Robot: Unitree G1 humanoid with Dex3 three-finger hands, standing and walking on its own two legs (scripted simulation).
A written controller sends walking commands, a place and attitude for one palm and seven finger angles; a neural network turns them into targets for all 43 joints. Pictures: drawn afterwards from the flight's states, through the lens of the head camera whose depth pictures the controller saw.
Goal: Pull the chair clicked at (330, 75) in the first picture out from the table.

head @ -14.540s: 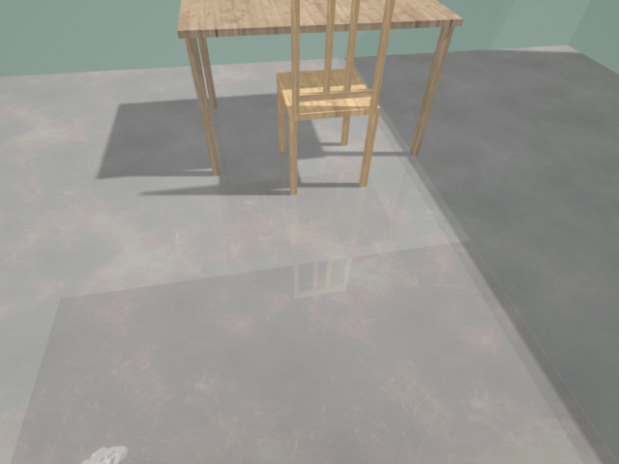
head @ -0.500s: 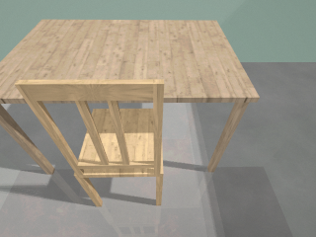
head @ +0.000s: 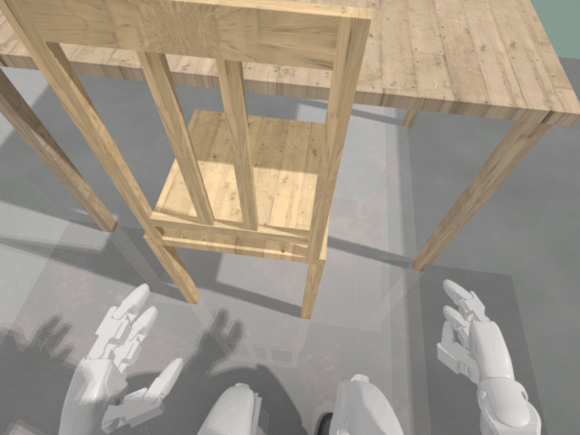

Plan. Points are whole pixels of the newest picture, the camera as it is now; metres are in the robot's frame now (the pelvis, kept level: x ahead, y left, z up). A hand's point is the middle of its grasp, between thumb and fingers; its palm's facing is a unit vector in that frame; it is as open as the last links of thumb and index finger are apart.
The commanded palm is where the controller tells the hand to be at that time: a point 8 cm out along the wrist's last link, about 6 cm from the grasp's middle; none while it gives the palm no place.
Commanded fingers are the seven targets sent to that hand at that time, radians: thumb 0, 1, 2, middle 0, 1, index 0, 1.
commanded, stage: raise the hand toward the chair's back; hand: left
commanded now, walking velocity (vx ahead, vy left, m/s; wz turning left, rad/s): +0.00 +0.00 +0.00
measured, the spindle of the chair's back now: (186, 159) +0.48 +0.22 +0.05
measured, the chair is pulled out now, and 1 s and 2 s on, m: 0.00 0.00 0.00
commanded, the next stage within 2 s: aim the fingers beside a spindle in 1.56 s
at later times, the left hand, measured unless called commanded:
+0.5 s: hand (135, 327) +0.22 +0.20 +0.07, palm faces +0.03 -1.00 -0.08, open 14.6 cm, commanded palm +0.19 +0.25 +0.07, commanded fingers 0.00 -0.34 0.37 -0.08 -0.11 -0.08 -0.11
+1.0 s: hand (126, 306) +0.24 +0.22 +0.07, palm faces -0.02 -1.00 -0.05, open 16.9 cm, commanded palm +0.22 +0.28 +0.08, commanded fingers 0.00 -0.50 0.30 -0.06 -0.08 -0.06 -0.08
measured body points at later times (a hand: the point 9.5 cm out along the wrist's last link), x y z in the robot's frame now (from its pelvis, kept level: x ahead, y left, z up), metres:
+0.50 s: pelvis -0.01 +0.01 +0.00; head +0.07 +0.02 +0.44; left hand +0.21 +0.25 +0.08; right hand +0.15 -0.25 -0.08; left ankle -0.02 +0.14 -0.63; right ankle +0.07 -0.10 -0.63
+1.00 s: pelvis +0.00 +0.02 +0.02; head +0.08 +0.03 +0.46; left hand +0.24 +0.27 +0.07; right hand +0.20 -0.20 -0.05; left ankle -0.02 +0.14 -0.63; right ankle +0.07 -0.10 -0.63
